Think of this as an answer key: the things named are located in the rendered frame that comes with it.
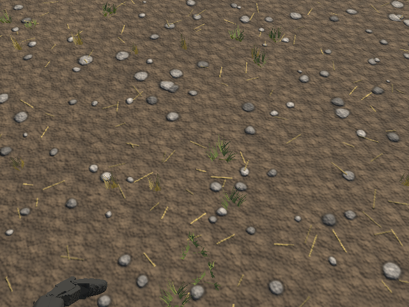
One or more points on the robot left hand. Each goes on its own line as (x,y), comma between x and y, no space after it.
(71,290)

